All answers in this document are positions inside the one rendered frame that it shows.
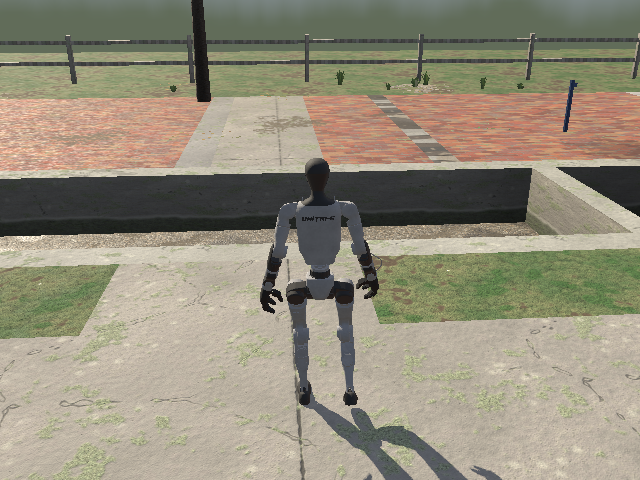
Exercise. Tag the robot left upper arm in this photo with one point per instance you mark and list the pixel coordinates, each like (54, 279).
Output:
(287, 211)

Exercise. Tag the right robot hand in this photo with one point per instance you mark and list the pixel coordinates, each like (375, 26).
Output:
(366, 284)

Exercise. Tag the robot right upper arm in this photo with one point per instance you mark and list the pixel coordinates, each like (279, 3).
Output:
(350, 211)

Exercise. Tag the left robot hand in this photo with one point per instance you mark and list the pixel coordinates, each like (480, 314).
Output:
(265, 299)

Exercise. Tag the right robot forearm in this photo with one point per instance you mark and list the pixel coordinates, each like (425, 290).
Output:
(367, 264)

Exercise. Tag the robot thigh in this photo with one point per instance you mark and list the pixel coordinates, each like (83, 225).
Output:
(297, 301)
(344, 299)

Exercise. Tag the left robot forearm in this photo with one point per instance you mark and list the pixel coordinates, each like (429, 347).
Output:
(271, 272)

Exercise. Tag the robot left thigh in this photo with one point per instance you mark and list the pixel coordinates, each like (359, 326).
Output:
(297, 301)

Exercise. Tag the robot right thigh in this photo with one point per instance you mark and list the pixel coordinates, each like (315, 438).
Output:
(344, 299)

